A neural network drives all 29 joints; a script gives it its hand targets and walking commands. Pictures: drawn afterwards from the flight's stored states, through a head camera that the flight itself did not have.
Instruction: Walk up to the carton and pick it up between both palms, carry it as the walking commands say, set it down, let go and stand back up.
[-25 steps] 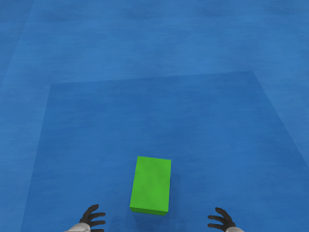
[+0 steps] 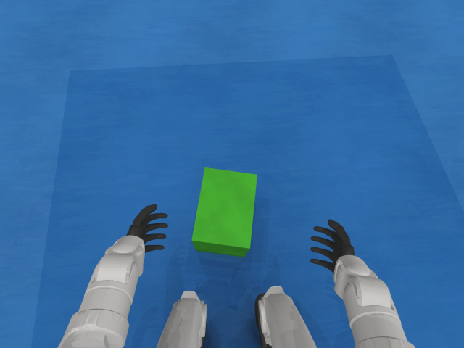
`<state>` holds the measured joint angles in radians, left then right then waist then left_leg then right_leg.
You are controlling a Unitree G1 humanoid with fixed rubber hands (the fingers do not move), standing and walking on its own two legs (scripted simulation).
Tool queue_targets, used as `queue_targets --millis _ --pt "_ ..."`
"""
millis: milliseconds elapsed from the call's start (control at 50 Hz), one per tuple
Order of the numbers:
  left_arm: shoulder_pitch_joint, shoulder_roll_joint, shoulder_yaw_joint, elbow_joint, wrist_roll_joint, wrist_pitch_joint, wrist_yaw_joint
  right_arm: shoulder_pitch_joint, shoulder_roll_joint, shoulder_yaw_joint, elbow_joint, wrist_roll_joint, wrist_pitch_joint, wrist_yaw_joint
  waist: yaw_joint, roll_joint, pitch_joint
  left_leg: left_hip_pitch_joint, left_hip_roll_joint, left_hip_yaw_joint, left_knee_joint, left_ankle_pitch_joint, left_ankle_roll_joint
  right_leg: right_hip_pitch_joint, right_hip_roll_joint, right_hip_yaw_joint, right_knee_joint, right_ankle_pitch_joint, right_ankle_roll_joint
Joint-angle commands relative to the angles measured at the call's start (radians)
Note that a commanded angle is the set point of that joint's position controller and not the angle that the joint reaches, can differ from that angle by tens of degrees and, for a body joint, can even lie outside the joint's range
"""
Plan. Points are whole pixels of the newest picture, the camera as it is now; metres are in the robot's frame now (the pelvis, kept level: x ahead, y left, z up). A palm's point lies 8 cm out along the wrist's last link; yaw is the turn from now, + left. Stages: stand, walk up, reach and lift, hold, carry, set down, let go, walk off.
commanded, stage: reach and lift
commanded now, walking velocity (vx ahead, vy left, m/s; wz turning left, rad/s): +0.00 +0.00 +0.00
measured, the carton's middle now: (225, 214) +0.50 +0.00 -0.58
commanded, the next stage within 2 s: none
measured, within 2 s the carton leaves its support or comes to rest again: neither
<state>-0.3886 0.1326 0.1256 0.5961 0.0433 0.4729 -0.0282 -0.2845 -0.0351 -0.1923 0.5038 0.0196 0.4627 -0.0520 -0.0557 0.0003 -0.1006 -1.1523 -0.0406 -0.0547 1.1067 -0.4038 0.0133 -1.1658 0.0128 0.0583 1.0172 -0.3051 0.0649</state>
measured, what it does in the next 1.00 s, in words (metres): lowers itself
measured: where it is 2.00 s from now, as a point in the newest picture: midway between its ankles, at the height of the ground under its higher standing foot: (231, 345)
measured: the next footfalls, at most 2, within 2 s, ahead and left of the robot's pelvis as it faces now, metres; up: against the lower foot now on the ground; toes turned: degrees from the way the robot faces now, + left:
none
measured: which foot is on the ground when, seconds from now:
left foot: down 0.00-1.00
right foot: down 0.00-1.00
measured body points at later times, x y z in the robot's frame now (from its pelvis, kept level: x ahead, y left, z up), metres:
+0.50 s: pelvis -0.03 -0.02 -0.04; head +0.28 -0.01 +0.28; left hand +0.49 +0.17 -0.16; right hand +0.46 -0.21 -0.17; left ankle +0.05 +0.11 -0.65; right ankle +0.09 -0.15 -0.65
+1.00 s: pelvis -0.05 -0.02 -0.10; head +0.30 -0.01 +0.19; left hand +0.50 +0.17 -0.24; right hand +0.47 -0.21 -0.24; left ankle +0.05 +0.11 -0.65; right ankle +0.09 -0.15 -0.65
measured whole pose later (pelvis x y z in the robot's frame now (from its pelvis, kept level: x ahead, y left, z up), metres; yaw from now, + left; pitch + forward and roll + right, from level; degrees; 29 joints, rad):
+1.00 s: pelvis -0.05 -0.02 -0.10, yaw +1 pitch +33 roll -1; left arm -1.27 0.37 0.20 0.88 -0.06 0.20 0.02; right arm -1.15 -0.20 -0.26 0.72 0.11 0.22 -0.16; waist -0.04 -0.02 0.34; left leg -1.59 -0.05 -0.06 1.47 -0.45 -0.03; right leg -1.62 0.03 0.05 1.41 -0.36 0.05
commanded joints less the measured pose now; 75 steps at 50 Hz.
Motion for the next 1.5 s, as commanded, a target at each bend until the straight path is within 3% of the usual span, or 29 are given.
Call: queue_targets --millis 0,20,40,60,140,160,180,340,360,560,640,700,760,800,820,840,940,960,1080,1100,1120,1140,1180,1220,1260,1300,1360,1380,1480 --pt "-0.622 0.149 0.071 -0.027 0.010 -0.053 0.051 -0.611 -0.114 -0.022 -0.079 0.037 -0.044 -0.022 0.019 0.078 -0.425 0.256 -0.004 0.078 -0.230 -0.246 -0.010 0.297 0.026 -0.153 -0.070 -0.229 -0.002" --pt "-0.624 0.133 0.064 0.089 0.004 -0.039 0.052 -0.619 -0.118 -0.025 0.010 0.014 -0.032 -0.026 0.010 0.062 -0.341 0.206 -0.001 0.084 -0.236 -0.297 -0.008 0.271 0.021 -0.157 -0.074 -0.269 -0.004" --pt "-0.599 0.160 0.082 0.171 0.013 -0.032 0.057 -0.622 -0.103 -0.010 0.059 0.017 -0.015 -0.035 0.062 0.076 -0.404 0.215 -0.001 0.085 -0.234 -0.306 -0.005 0.322 0.024 -0.155 -0.059 -0.268 0.000" --pt "-0.736 0.171 0.064 0.173 -0.020 -0.042 0.066 -0.708 -0.146 -0.044 0.096 0.010 -0.022 -0.041 0.015 0.056 -0.412 0.187 0.009 0.077 -0.224 -0.343 -0.011 0.275 0.023 -0.160 -0.046 -0.278 0.000" --pt "-0.805 0.208 0.080 0.279 -0.048 -0.095 0.069 -0.732 -0.132 -0.083 0.178 -0.005 -0.068 -0.095 -0.010 0.038 -0.550 0.221 -0.003 0.074 -0.165 -0.245 -0.026 0.266 0.027 -0.140 -0.039 -0.221 0.001" --pt "-0.828 0.219 0.107 0.283 -0.055 -0.124 0.064 -0.784 -0.122 -0.070 0.148 0.026 -0.089 -0.108 0.024 0.057 -0.590 0.161 -0.024 0.106 -0.122 -0.153 -0.028 0.303 0.029 -0.113 -0.045 -0.186 -0.006" --pt "-0.839 0.218 0.098 0.316 -0.070 -0.150 0.066 -0.803 -0.147 -0.091 0.178 0.003 -0.111 -0.118 -0.017 0.013 -0.627 0.151 -0.021 0.090 -0.114 -0.101 -0.021 0.290 0.029 -0.132 -0.020 -0.138 0.002" --pt "-1.005 0.309 0.085 0.054 -0.118 -0.320 0.090 -0.959 -0.267 -0.068 0.024 0.043 -0.297 -0.112 -0.018 -0.001 -1.192 0.264 -0.048 0.066 -0.032 0.366 -0.062 0.369 0.052 -0.139 0.063 0.305 -0.005" --pt "-1.032 0.331 0.072 0.055 -0.127 -0.330 0.092 -0.969 -0.303 -0.085 0.026 0.022 -0.315 -0.112 -0.056 0.016 -1.246 0.284 -0.040 0.055 -0.020 0.383 -0.066 0.363 0.055 -0.138 0.076 0.318 -0.005" --pt "-1.107 0.396 0.033 -0.136 -0.155 -0.219 0.082 -1.060 -0.301 -0.021 -0.185 0.151 -0.203 -0.105 -0.016 0.061 -1.732 0.548 -0.060 0.100 0.031 0.417 -0.053 0.605 0.060 -0.145 0.123 0.400 -0.003" --pt "-1.017 0.438 0.061 -0.431 -0.153 -0.224 0.087 -0.964 -0.303 -0.007 -0.424 0.186 -0.201 -0.101 0.023 0.076 -2.039 0.665 -0.078 0.092 0.128 0.761 -0.061 0.818 0.068 -0.092 0.193 0.790 -0.036" --pt "-1.032 0.474 0.096 -0.459 -0.144 -0.231 0.099 -1.033 -0.375 -0.088 -0.486 0.101 -0.205 -0.109 0.023 -0.005 -1.969 0.370 -0.089 0.098 0.084 0.603 -0.056 0.996 0.058 -0.076 0.242 0.833 -0.034" --pt "-1.047 0.376 0.057 -0.118 -0.131 -0.235 0.086 -0.988 -0.350 -0.139 -0.153 0.027 -0.213 -0.091 -0.041 0.031 -1.509 0.355 -0.076 0.048 0.116 0.502 -0.036 0.508 0.067 -0.126 0.250 0.502 -0.009" --pt "-1.052 0.378 0.099 -0.052 -0.078 -0.260 0.069 -0.982 -0.240 -0.078 -0.097 0.071 -0.231 -0.090 0.046 0.045 -1.405 0.395 -0.080 0.065 0.164 0.473 -0.033 0.361 0.076 -0.123 0.221 0.395 -0.001" --pt "-1.090 0.370 0.120 0.098 -0.074 -0.265 0.055 -1.013 -0.255 -0.080 0.079 0.081 -0.231 -0.085 0.022 0.028 -1.188 0.201 -0.063 0.086 0.182 0.310 -0.033 0.270 0.065 -0.110 0.234 0.279 0.001" --pt "-1.065 0.354 0.096 0.106 -0.084 -0.279 0.039 -1.027 -0.191 -0.035 0.041 0.093 -0.244 -0.088 0.063 0.000 -1.178 0.110 -0.071 0.105 0.180 0.256 -0.018 0.337 0.066 -0.103 0.262 0.259 0.016" --pt "-1.251 0.382 0.090 0.120 -0.116 -0.351 0.056 -1.192 -0.271 -0.080 0.077 0.089 -0.326 -0.126 0.027 0.039 -1.218 -0.086 -0.057 0.133 0.288 0.209 -0.046 0.202 0.068 -0.125 0.399 0.230 0.011" --pt "-1.225 0.392 0.083 0.292 -0.104 -0.353 0.061 -1.194 -0.282 -0.090 0.226 0.067 -0.326 -0.129 0.016 0.039 -1.105 -0.118 -0.041 0.120 0.295 0.123 -0.049 0.075 0.067 -0.147 0.413 0.109 0.007" --pt "-1.298 0.400 0.048 0.243 -0.139 -0.317 0.085 -1.261 -0.328 -0.090 0.162 0.072 -0.308 -0.155 -0.002 0.059 -1.290 -0.099 -0.039 0.145 0.388 0.052 -0.070 0.020 0.078 -0.184 0.487 0.027 0.000" --pt "-1.269 0.382 0.011 0.371 -0.156 -0.321 0.080 -1.249 -0.302 -0.074 0.299 0.080 -0.301 -0.152 -0.016 0.060 -1.136 -0.208 -0.032 0.125 0.407 -0.018 -0.070 -0.085 0.068 -0.174 0.520 -0.031 -0.004" --pt "-1.354 0.411 0.016 0.081 -0.187 -0.308 0.096 -1.307 -0.366 -0.092 0.009 0.081 -0.299 -0.169 -0.041 0.035 -1.548 -0.004 -0.043 0.144 0.413 0.085 -0.066 0.135 0.080 -0.202 0.531 0.076 0.005" --pt "-1.336 0.430 -0.027 0.226 -0.208 -0.288 0.109 -1.316 -0.392 -0.070 0.156 0.098 -0.282 -0.172 -0.064 0.052 -1.484 -0.046 -0.031 0.124 0.448 0.021 -0.073 0.023 0.062 -0.204 0.565 0.001 -0.008" --pt "-1.426 0.471 -0.054 0.020 -0.245 -0.259 0.132 -1.371 -0.413 -0.030 -0.017 0.169 -0.252 -0.184 -0.035 0.077 -1.702 0.107 -0.044 0.129 0.451 0.018 -0.057 0.123 0.059 -0.217 0.583 -0.009 -0.015" --pt "-1.535 0.484 -0.084 0.024 -0.280 -0.208 0.158 -1.491 -0.453 -0.009 -0.019 0.213 -0.215 -0.188 -0.048 0.086 -1.723 0.138 -0.032 0.107 0.490 -0.030 -0.056 0.043 0.035 -0.228 0.634 -0.075 -0.024" --pt "-1.529 0.508 -0.091 -0.104 -0.287 -0.176 0.187 -1.455 -0.469 -0.002 -0.069 0.240 -0.187 -0.185 -0.046 0.126 -1.810 0.286 -0.031 0.093 0.529 0.137 -0.067 0.057 0.049 -0.239 0.669 0.040 -0.032" --pt "-1.564 0.516 -0.064 -0.084 -0.274 -0.177 0.194 -1.486 -0.482 -0.017 -0.034 0.242 -0.192 -0.179 -0.021 0.125 -1.634 0.169 -0.028 0.089 0.548 0.055 -0.051 -0.082 0.040 -0.228 0.690 -0.028 -0.037" --pt "-1.429 0.441 -0.101 0.016 -0.282 -0.220 0.174 -1.350 -0.400 0.023 0.062 0.242 -0.234 -0.169 -0.052 0.098 -1.552 0.086 -0.018 0.076 0.608 0.114 -0.042 -0.085 0.048 -0.231 0.734 0.049 -0.044" --pt "-1.376 0.406 -0.093 0.199 -0.267 -0.239 0.167 -1.296 -0.371 0.018 0.276 0.243 -0.249 -0.155 -0.043 0.125 -1.349 -0.033 -0.007 0.074 0.628 0.069 -0.047 -0.231 0.037 -0.221 0.768 -0.004 -0.038" --pt "-1.395 0.375 -0.104 0.061 -0.251 -0.317 0.159 -1.353 -0.369 0.030 0.112 0.238 -0.332 -0.162 -0.019 0.104 -1.590 0.023 -0.029 0.091 0.721 0.285 -0.056 -0.072 0.060 -0.207 0.848 0.189 -0.014"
